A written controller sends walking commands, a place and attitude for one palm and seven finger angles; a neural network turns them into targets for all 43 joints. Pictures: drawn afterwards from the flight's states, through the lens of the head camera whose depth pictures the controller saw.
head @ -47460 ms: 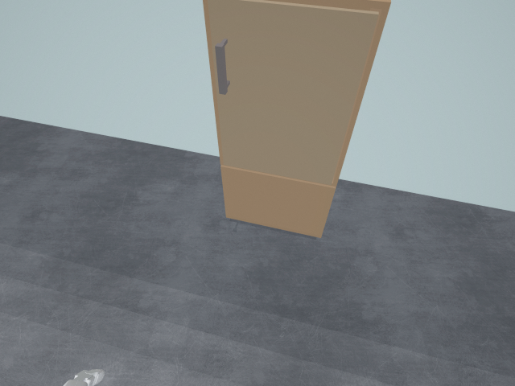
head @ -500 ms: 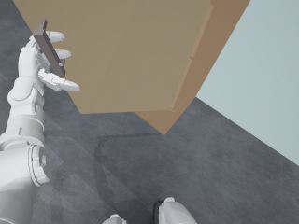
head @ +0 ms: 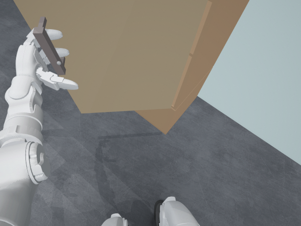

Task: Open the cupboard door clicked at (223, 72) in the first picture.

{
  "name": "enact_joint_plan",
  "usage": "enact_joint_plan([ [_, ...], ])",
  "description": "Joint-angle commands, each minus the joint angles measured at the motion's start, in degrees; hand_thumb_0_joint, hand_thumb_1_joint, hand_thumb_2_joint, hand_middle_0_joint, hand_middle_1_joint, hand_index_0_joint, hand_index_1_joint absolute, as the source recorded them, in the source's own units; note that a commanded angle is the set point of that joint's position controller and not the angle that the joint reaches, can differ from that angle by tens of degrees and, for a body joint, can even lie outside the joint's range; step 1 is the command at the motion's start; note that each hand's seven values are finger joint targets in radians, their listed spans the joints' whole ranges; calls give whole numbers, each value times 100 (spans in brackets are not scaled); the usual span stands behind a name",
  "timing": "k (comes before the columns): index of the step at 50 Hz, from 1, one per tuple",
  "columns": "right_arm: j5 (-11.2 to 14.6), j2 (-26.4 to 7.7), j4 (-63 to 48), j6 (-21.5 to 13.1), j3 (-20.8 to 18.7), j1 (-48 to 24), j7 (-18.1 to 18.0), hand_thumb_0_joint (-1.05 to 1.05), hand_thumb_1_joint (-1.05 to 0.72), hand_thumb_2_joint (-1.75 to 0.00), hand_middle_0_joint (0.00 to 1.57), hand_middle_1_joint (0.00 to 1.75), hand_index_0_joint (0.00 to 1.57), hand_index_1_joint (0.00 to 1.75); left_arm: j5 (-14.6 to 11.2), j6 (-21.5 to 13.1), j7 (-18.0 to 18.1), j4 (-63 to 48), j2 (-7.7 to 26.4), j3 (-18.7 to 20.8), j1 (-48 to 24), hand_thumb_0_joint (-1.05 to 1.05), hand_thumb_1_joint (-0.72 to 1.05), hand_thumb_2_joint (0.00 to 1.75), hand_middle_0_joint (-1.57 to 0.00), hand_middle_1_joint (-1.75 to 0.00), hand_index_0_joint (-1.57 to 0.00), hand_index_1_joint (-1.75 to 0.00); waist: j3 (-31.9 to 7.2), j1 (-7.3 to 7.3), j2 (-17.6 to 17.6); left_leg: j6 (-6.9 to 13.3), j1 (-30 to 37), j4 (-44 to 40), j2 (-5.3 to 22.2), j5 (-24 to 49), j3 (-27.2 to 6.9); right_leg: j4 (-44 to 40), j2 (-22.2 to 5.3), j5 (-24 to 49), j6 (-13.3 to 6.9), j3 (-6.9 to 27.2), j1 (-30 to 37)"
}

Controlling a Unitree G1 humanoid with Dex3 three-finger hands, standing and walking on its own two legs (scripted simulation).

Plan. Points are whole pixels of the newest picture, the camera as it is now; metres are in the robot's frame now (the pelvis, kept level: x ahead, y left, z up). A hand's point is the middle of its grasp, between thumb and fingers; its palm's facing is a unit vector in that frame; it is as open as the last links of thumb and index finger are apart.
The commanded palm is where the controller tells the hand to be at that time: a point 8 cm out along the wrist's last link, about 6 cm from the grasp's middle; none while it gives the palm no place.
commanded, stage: close the thumb around the handle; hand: left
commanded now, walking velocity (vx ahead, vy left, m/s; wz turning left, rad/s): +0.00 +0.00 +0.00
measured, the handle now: (52, 48) +0.56 +0.21 +0.09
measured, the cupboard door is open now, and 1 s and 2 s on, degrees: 45 47 83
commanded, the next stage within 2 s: pull the door open along its arc in 0.68 s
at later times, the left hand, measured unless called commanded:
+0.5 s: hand (57, 63) +0.51 +0.19 +0.09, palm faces -0.03 -1.00 -0.03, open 7.2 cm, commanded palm +0.48 +0.24 +0.09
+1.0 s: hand (57, 67) +0.49 +0.19 +0.09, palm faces -0.03 -1.00 -0.02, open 5.8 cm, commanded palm +0.44 +0.24 +0.09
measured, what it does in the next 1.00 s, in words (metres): stands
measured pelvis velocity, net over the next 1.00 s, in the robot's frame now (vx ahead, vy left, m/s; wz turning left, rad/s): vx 0.01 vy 0.01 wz -0.02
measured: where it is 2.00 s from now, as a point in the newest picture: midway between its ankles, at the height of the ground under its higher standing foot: outside the picture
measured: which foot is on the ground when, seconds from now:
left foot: down 0.00-1.00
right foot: down 0.00-1.00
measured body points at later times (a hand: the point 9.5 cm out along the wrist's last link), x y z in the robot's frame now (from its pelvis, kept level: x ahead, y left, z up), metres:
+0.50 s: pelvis +0.00 +0.00 +0.00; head +0.13 +0.01 +0.43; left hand +0.50 +0.25 +0.10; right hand +0.00 -0.26 -0.11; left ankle -0.04 +0.09 -0.69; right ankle +0.06 -0.11 -0.69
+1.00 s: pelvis +0.01 +0.01 +0.00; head +0.12 +0.01 +0.44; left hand +0.49 +0.25 +0.10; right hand +0.01 -0.26 -0.11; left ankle -0.04 +0.09 -0.69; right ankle +0.05 -0.11 -0.69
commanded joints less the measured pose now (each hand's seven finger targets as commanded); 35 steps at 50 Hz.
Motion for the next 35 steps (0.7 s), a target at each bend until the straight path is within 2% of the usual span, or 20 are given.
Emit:
enact_joint_plan([
  [1, 12, -992, -265, -114, -379, 1046, -80, 0, -90, -90, 20, 30, 20, 30, -100, -377, -35, -1139, 1501, 186, -2602, 0, -39, 35, -31, -121, -31, -121, -2680, -128, 441, -103, 512, -646, -46, 2184, -456, -156, 153, 1653, 4, 481, 2336],
  [3, -4, -989, -292, -128, -382, 1061, -68, 0, -90, -90, 20, 30, 20, 30, -152, -423, -40, -1307, 1485, 222, -2687, 0, -28, 40, -32, -122, -32, -122, -2895, -82, 760, -149, 737, -623, -41, 2428, -487, -124, 157, 1732, -13, 469, 2280],
  [5, 4, -1005, -318, -107, -384, 1072, -68, 0, -90, -90, 20, 30, 20, 30, -130, -394, -41, -1226, 1651, 336, -2428, 0, -16, 44, -32, -124, -32, -124, -2889, -36, 450, -123, 560, -614, -32, 2426, -468, -113, 167, 1829, -4, 475, 2434],
  [7, 12, -982, -346, -106, -381, 1068, -62, 0, -90, -90, 20, 30, 20, 30, -134, -386, -58, -1281, 1464, 194, -2505, 0, -5, 49, -33, -125, -33, -125, -2774, -92, 601, -114, 599, -620, -38, 2417, -463, -111, 171, 1796, -17, 446, 2328],
  [10, 10, -1014, -326, -80, -390, 1085, -64, 0, -90, -90, 20, 30, 20, 30, -149, -341, -37, -1230, 1618, 333, -2439, 0, 12, 56, -34, -127, -34, -127, -2721, -79, 418, -101, 499, -657, -28, 2280, -446, -165, 171, 1755, 7, 471, 2398],
  [13, 3, -992, -352, -80, -395, 1080, -51, 0, -90, -90, 20, 30, 20, 30, -153, -403, -48, -1510, 1635, 335, -2470, 0, 28, 64, -36, -128, -36, -128, -2977, -23, 750, -142, 731, -641, -25, 2520, -462, -127, 171, 1854, -15, 467, 2397],
  [14, 0, -991, -346, -69, -403, 1108, -46, 0, -90, -90, 20, 30, 20, 30, -169, -391, -39, -1392, 1653, 408, -2303, 0, 34, 66, -36, -129, -36, -129, -2893, -3, 517, -132, 666, -636, -9, 2587, -459, -130, 184, 1944, -13, 455, 2458],
  [17, 16, -986, -383, -62, -389, 1066, -53, 0, -90, -90, 20, 30, 20, 30, -209, -381, -73, -1419, 1428, 217, -2343, 0, 51, 73, -37, -131, -37, -131, -2677, -64, 498, -123, 638, -681, -13, 2510, -475, -155, 189, 1838, -17, 418, 2353],
  [18, 9, -991, -327, -55, -407, 1066, -59, 0, -90, -90, 20, 30, 20, 30, -187, -380, -62, -1422, 1520, 283, -2405, 0, 56, 76, -38, -131, -38, -131, -2701, -49, 655, -143, 701, -675, -4, 2505, -462, -167, 184, 1811, -3, 443, 2310],
  [21, 3, -999, -322, -66, -414, 1095, -55, 0, -90, -90, 20, 30, 20, 30, -185, -383, -27, -1467, 1597, 353, -2366, 0, 73, 83, -39, -133, -39, -133, -2753, -37, 452, -129, 639, -690, -11, 2444, -468, -175, 183, 1823, 4, 445, 2419],
  [22, -2, -983, -376, -81, -408, 1074, -61, 0, -90, -90, 20, 30, 20, 30, -207, -430, -41, -1607, 1498, 283, -2384, 0, 79, 85, -39, -134, -39, -134, -2873, -19, 712, -155, 827, -667, -17, 2722, -482, -128, 189, 1937, -25, 426, 2368],
  [23, -6, -977, -328, -74, -416, 1090, -49, 0, -90, -90, 20, 30, 20, 30, -190, -440, -43, -1603, 1520, 310, -2316, 0, 84, 88, -40, -134, -40, -134, -2974, 27, 773, -200, 951, -640, 6, 2915, -506, -106, 185, 1985, -24, 417, 2328],
  [24, -5, -965, -309, -70, -417, 1090, -42, 0, -90, -90, 20, 30, 20, 30, -208, -417, -53, -1479, 1416, 249, -2251, 0, 90, 90, -40, -135, -40, -135, -2842, -22, 683, -203, 924, -618, 16, 2946, -498, -120, 194, 2013, -11, 412, 2279],
  [25, 0, -974, -305, -63, -420, 1093, -31, 0, -90, -90, 20, 30, 20, 30, -207, -407, -56, -1458, 1401, 235, -2204, 0, 90, 90, -40, -135, -40, -135, -2767, -16, 499, -182, 825, -636, 16, 2846, -495, -139, 197, 1987, -2, 410, 2317],
  [26, 3, -972, -311, -65, -417, 1065, -24, 0, -90, -90, 20, 30, 20, 30, -228, -381, -63, -1391, 1316, 194, -2197, 0, 90, 90, -40, -135, -40, -135, -2662, -48, 514, -169, 760, -658, 4, 2709, -468, -168, 194, 1936, 3, 417, 2305],
  [28, -5, -978, -335, -60, -426, 1056, -35, 0, -90, -90, 20, 30, 20, 30, -225, -429, -74, -1581, 1467, 309, -2221, 0, 90, 90, -40, -135, -40, -135, -2865, 40, 681, -200, 874, -655, 6, 2923, -491, -118, 183, 2027, -19, 416, 2380],
  [31, 6, -956, -336, -49, -420, 1024, -25, 0, -90, -90, 20, 30, 20, 30, -226, -386, -57, -1490, 1277, 168, -2146, 0, 90, 90, -40, -135, -40, -135, -2653, -10, 501, -184, 807, -664, 9, 2807, -478, -147, 193, 1955, 0, 399, 2294],
  [32, 6, -955, -364, -58, -414, 1017, -40, 0, -90, -90, 20, 30, 20, 30, -250, -433, -39, -1592, 1309, 196, -2235, 0, 90, 90, -40, -135, -40, -135, -2648, -5, 661, -201, 865, -660, 4, 2957, -496, -121, 191, 1989, -24, 387, 2268],
  [33, -3, -959, -332, -50, -423, 1020, -28, 0, -90, -90, 20, 30, 20, 30, -197, -426, -25, -1511, 1392, 251, -2149, 0, 90, 90, -40, -135, -40, -135, -2701, 47, 655, -207, 855, -653, 5, 2886, -483, -122, 188, 1956, -15, 404, 2282],
  [35, 4, -963, -348, -43, -403, 1001, -38, 0, -90, -90, 20, 30, 20, 30, -121, -397, 4, -1392, 1466, 252, -2152, 0, 90, 90, -40, -135, -40, -135, -2527, 7, 477, -174, 640, -670, -9, 2613, -459, -125, 180, 1844, -2, 411, 2275],
])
